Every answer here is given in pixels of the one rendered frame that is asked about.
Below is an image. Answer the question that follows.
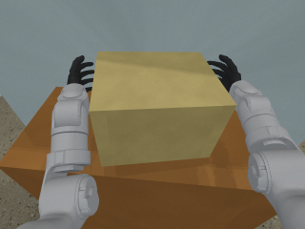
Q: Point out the pedestal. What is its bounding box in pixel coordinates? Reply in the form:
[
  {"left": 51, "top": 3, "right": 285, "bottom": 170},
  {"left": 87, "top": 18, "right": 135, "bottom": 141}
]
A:
[{"left": 0, "top": 87, "right": 277, "bottom": 229}]

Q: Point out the left robot forearm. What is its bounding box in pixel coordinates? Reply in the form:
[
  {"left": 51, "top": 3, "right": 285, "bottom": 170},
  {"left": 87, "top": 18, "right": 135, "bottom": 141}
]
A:
[{"left": 38, "top": 83, "right": 92, "bottom": 216}]

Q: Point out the right robot upper arm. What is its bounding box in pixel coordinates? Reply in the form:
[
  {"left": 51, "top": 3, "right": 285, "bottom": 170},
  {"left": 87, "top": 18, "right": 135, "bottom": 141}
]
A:
[{"left": 248, "top": 149, "right": 305, "bottom": 229}]

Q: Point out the right robot forearm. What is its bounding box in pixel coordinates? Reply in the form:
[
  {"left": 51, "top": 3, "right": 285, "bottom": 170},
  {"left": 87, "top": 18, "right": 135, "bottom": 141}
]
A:
[{"left": 229, "top": 80, "right": 305, "bottom": 156}]

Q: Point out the right robot hand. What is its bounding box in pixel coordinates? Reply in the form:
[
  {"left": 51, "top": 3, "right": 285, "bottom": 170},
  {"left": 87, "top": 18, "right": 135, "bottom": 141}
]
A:
[{"left": 207, "top": 54, "right": 241, "bottom": 92}]

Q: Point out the carton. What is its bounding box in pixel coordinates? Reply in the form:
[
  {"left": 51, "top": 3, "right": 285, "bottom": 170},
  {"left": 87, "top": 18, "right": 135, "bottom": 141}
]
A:
[{"left": 89, "top": 52, "right": 237, "bottom": 167}]

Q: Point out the left robot hand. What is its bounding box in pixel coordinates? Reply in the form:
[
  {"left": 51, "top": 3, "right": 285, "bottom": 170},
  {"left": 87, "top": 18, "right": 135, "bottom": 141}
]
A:
[{"left": 67, "top": 55, "right": 94, "bottom": 92}]

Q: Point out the left robot upper arm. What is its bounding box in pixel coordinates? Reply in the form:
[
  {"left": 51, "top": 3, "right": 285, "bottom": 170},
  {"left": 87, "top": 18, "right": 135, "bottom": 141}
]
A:
[{"left": 16, "top": 174, "right": 99, "bottom": 229}]

